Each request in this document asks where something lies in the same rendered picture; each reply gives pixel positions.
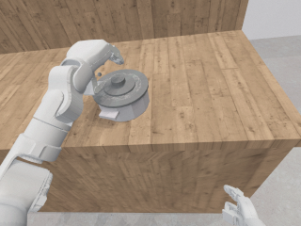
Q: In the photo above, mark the pot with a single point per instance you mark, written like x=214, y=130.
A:
x=126, y=113

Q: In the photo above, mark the left robot upper arm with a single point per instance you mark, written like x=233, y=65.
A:
x=23, y=189

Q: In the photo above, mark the table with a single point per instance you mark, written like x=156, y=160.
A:
x=216, y=117

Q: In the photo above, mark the lid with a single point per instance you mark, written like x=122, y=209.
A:
x=135, y=87

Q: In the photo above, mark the right robot hand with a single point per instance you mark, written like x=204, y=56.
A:
x=235, y=215

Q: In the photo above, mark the knob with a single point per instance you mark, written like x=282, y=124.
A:
x=118, y=80

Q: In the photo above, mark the left robot forearm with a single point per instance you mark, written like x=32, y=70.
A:
x=60, y=106

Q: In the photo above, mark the left robot hand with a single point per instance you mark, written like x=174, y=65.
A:
x=95, y=53

